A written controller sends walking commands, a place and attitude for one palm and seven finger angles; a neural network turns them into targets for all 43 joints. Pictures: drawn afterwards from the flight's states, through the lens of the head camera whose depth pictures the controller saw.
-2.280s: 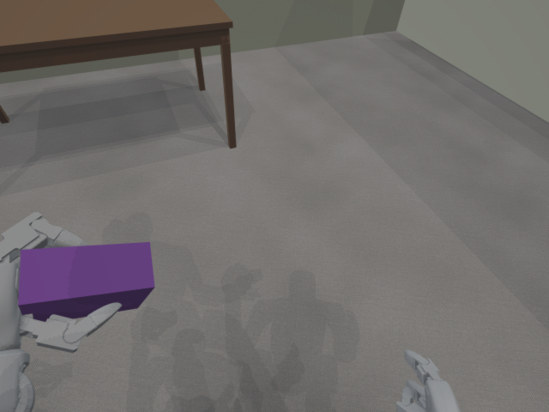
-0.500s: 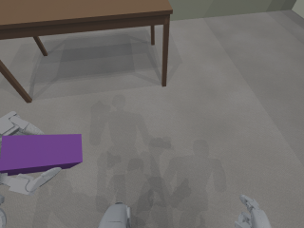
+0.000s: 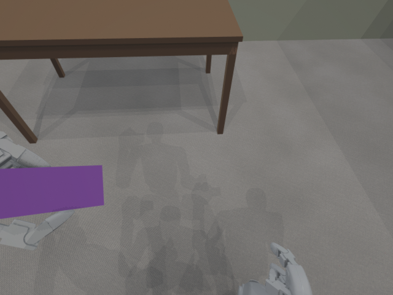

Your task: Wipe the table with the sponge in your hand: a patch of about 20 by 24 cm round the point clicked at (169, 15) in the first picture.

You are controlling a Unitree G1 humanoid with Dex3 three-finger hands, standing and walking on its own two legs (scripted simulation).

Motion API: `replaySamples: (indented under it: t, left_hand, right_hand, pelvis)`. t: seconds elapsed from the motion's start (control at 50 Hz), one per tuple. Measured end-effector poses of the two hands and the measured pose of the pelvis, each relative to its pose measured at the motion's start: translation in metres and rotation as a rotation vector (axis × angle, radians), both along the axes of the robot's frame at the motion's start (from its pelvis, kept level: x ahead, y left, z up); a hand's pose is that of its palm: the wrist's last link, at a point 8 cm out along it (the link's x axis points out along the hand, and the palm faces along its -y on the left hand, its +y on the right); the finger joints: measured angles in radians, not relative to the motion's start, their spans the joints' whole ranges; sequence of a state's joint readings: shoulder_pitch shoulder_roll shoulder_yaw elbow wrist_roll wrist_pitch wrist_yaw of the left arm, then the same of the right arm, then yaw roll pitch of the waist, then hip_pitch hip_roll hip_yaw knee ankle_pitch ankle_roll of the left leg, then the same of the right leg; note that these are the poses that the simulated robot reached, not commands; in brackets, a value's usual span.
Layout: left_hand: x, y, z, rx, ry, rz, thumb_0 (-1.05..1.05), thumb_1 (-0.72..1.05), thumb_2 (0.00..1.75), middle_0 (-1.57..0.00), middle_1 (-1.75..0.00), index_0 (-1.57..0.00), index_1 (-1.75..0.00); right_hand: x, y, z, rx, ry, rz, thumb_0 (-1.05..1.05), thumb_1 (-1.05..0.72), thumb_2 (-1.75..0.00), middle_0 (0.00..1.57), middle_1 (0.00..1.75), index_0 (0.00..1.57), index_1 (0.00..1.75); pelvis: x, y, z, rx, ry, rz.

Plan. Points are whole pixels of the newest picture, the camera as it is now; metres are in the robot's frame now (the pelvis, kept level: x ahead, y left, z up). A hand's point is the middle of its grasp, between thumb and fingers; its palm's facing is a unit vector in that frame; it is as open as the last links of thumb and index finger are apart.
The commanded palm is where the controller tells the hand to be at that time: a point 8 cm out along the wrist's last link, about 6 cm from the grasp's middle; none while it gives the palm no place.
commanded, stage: walk to a spot facing it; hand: left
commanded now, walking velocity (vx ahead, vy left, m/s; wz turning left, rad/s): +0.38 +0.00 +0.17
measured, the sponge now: (63, 190) +0.22 +0.21 +0.18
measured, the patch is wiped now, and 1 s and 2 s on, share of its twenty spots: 0.00 0.00 0.00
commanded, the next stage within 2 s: turn to face it in 1.26 s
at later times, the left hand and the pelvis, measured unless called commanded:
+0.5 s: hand (78, 119) +0.35 +0.23 +0.18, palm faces +0.50 -0.72 -0.48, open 9.4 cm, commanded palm +0.29 +0.27 +0.17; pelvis +0.17 -0.03 -0.01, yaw +7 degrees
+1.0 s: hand (89, 89) +0.46 +0.26 +0.16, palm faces +0.62 -0.64 -0.45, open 9.4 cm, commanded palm +0.40 +0.27 +0.17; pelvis +0.31 -0.03 -0.02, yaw +13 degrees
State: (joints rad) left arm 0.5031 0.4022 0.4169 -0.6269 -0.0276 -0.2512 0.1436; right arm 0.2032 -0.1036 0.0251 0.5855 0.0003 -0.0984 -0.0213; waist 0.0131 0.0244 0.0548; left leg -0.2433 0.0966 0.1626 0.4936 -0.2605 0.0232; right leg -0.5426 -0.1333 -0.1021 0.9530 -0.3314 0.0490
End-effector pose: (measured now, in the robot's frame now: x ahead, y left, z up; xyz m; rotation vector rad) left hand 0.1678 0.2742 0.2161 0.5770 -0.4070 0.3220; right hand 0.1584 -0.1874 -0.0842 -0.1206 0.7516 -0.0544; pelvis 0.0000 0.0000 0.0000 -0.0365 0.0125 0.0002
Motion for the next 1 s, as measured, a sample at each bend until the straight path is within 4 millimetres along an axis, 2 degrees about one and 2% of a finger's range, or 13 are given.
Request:
replaySamples:
  t: [0.06, 0.12, 0.22, 0.3, 0.38, 0.48, 0.56, 0.62, 0.68, 0.78, 0.88, 0.94, 1.0]
  left_hand:
    - [0.011, -0.001, -0.006, -0.019, 0.042, 0.068, 0.0, -0.43, 0.98, -0.83, -1.34, -0.82, -1.34]
    - [0.031, -0.005, -0.023, -0.055, 0.091, 0.142, 0.0, -0.43, 0.98, -0.83, -1.34, -0.82, -1.34]
    - [0.071, -0.031, -0.055, -0.126, 0.113, 0.167, 0.0, -0.43, 0.98, -0.83, -1.34, -0.82, -1.34]
    - [0.097, -0.048, -0.046, -0.123, 0.105, 0.099, 0.0, -0.43, 0.98, -0.83, -1.34, -0.82, -1.34]
    - [0.114, -0.045, -0.021, -0.02, 0.083, 0.065, 0.0, -0.43, 0.98, -0.83, -1.34, -0.82, -1.34]
    - [0.131, -0.016, -0.012, 0.018, 0.036, 0.124, 0.0, -0.43, 0.99, -0.83, -1.34, -0.82, -1.34]
    - [0.15, 0.015, -0.032, -0.035, -0.006, 0.183, 0.0, -0.43, 0.99, -0.83, -1.34, -0.82, -1.34]
    - [0.172, 0.029, -0.048, -0.097, 0.006, 0.212, 0.0, -0.43, 0.99, -0.83, -1.34, -0.82, -1.34]
    - [0.19, 0.032, -0.046, -0.12, 0.018, 0.21, 0.0, -0.43, 0.99, -0.83, -1.34, -0.82, -1.34]
    - [0.196, 0.014, -0.014, -0.064, -0.014, 0.162, 0.0, -0.43, 0.99, -0.83, -1.34, -0.82, -1.34]
    - [0.205, 0.009, 0.0, -0.003, 0.015, 0.228, 0.0, -0.43, 0.99, -0.83, -1.34, -0.82, -1.34]
    - [0.219, 0.011, -0.012, -0.008, 0.06, 0.313, 0.0, -0.44, 0.99, -0.83, -1.34, -0.82, -1.34]
    - [0.238, 0.009, -0.037, -0.073, 0.094, 0.368, 0.0, -0.44, 0.99, -0.83, -1.34, -0.82, -1.34]
  right_hand:
    - [0.016, -0.013, -0.005, -0.006, 0.029, 0.005, 0.01, -0.9, -0.9, 0.2, 0.3, 0.2, 0.3]
    - [0.036, -0.033, -0.016, -0.022, 0.049, 0.009, 0.01, -0.9, -0.9, 0.2, 0.3, 0.2, 0.3]
    - [0.079, -0.073, -0.039, -0.086, 0.069, 0.033, 0.01, -0.91, -0.9, 0.2, 0.3, 0.2, 0.3]
    - [0.111, -0.095, -0.026, -0.133, 0.069, 0.018, 0.02, -0.91, -0.9, 0.2, 0.3, 0.2, 0.3]
    - [0.14, -0.102, -0.006, -0.157, 0.053, -0.007, 0.02, -0.91, -0.9, 0.2, 0.3, 0.19, 0.3]
    - [0.177, -0.089, 0.002, -0.186, 0.05, 0.013, 0.01, -0.91, -0.9, 0.2, 0.3, 0.19, 0.3]
    - [0.211, -0.065, -0.008, -0.196, 0.016, 0.013, 0.01, -0.91, -0.9, 0.2, 0.3, 0.19, 0.3]
    - [0.232, -0.037, -0.011, -0.147, 0.003, 0.045, 0.01, -0.91, -0.9, 0.2, 0.3, 0.19, 0.3]
    - [0.248, -0.007, -0.008, -0.085, -0.003, 0.101, 0.02, -0.91, -0.9, 0.2, 0.3, 0.19, 0.3]
    - [0.27, 0.023, -0.001, -0.008, -0.02, 0.173, 0.01, -0.91, -0.9, 0.2, 0.3, 0.2, 0.3]
    - [0.298, 0.022, -0.008, 0.024, 0.006, 0.202, 0.01, -0.9, -0.9, 0.2, 0.3, 0.2, 0.3]
    - [0.32, 0.009, -0.02, 0.023, 0.014, 0.203, 0.01, -0.9, -0.9, 0.21, 0.3, 0.2, 0.3]
    - [0.345, -0.012, -0.035, -0.016, 0.028, 0.211, 0.01, -0.9, -0.9, 0.2, 0.3, 0.2, 0.3]
  pelvis:
    - [0.023, -0.009, 0.003, -0.006, 0.003, 0.012]
    - [0.046, -0.023, -0.002, 0.004, -0.002, 0.025]
    - [0.075, -0.045, -0.022, 0.021, -0.027, 0.076]
    - [0.097, -0.048, -0.015, 0.035, -0.03, 0.089]
    - [0.123, -0.047, -0.007, 0.047, -0.014, 0.102]
    - [0.161, -0.033, -0.008, 0.053, -0.007, 0.121]
    - [0.191, -0.013, -0.025, 0.061, -0.028, 0.118]
    - [0.203, -0.007, -0.025, 0.051, -0.041, 0.138]
    - [0.213, -0.007, -0.018, 0.033, -0.035, 0.159]
    - [0.237, -0.009, -0.006, 0.01, -0.018, 0.173]
    - [0.269, -0.016, -0.001, 0.005, -0.007, 0.186]
    - [0.29, -0.027, -0.008, 0.021, -0.009, 0.197]
    - [0.306, -0.035, -0.018, 0.027, -0.021, 0.225]
